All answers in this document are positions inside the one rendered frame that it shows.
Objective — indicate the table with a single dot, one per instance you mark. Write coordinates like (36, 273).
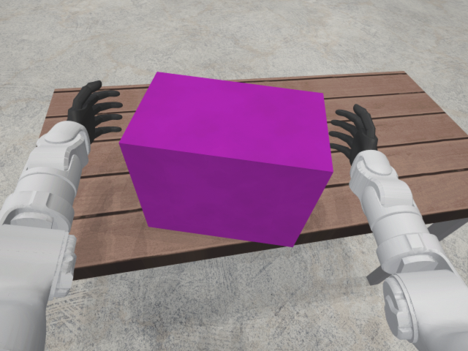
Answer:
(423, 144)

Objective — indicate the left robot forearm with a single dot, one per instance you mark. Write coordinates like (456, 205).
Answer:
(48, 185)

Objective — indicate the left robot hand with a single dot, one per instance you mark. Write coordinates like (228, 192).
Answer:
(84, 109)

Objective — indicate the right robot hand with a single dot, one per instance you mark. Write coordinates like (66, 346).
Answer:
(363, 132)

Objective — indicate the robot left upper arm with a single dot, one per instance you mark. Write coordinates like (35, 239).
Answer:
(36, 264)

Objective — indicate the carton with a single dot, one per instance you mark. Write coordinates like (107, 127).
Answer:
(228, 159)

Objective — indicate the right robot forearm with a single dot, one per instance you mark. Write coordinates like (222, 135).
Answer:
(403, 239)

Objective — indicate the robot right upper arm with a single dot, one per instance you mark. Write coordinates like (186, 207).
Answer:
(428, 309)

